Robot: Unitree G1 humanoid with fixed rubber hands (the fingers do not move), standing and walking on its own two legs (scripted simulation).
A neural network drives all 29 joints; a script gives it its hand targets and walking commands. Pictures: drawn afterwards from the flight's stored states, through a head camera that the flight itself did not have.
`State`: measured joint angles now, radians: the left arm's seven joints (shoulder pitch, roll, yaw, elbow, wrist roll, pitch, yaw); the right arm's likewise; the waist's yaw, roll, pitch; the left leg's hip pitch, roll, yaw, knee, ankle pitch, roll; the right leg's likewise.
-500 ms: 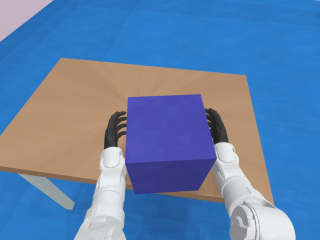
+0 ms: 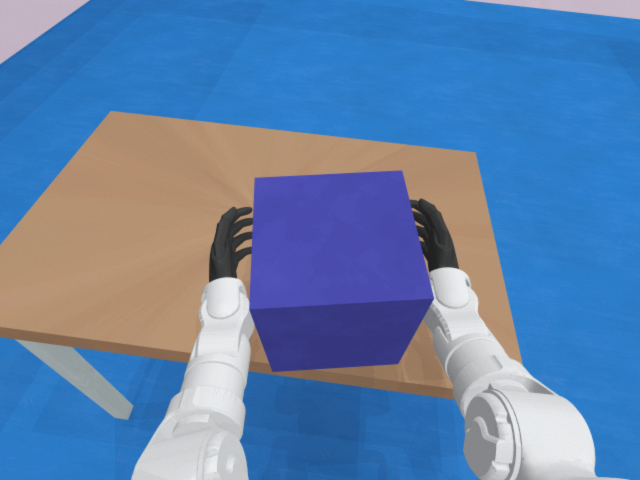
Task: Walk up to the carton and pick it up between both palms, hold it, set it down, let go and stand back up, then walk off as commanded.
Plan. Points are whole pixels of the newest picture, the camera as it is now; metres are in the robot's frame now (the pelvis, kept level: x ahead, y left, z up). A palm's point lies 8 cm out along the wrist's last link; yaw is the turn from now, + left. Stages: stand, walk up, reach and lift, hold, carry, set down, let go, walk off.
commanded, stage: reach and lift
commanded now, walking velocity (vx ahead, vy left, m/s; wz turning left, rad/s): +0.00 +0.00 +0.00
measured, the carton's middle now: (332, 278) +0.38 +0.05 +0.02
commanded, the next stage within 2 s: hold in 1.92 s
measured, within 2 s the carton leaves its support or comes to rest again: neither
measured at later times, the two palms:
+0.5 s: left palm (207, 215) +0.36 +0.20 +0.14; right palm (452, 235) +0.38 -0.08 +0.13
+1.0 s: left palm (204, 196) +0.36 +0.19 +0.17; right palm (461, 233) +0.37 -0.08 +0.16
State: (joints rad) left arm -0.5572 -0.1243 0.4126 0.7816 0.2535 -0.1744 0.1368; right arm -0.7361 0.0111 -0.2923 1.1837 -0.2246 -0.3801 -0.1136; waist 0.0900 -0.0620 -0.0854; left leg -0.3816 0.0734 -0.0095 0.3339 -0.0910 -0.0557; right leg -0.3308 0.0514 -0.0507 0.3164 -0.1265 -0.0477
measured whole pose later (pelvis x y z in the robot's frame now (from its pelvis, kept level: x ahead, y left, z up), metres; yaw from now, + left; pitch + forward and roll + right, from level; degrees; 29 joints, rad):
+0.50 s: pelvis +0.01 +0.01 +0.00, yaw +3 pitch -7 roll +0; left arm -0.55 -0.08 0.30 0.36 0.26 0.37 0.08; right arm -0.65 0.04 -0.12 0.80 0.02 0.04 -0.16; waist -0.01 -0.07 0.02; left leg -0.08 0.03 -0.04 0.33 -0.14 -0.03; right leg -0.01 0.01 -0.08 0.31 -0.18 -0.02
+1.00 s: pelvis -0.01 +0.03 +0.00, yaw +2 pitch -7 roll -1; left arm -0.66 -0.06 0.30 0.31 0.27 0.57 0.07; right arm -0.71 0.03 -0.14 0.68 0.07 0.24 -0.17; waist -0.06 -0.05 0.04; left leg -0.12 0.01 -0.02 0.37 -0.13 0.00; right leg -0.04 -0.01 -0.07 0.32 -0.16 0.00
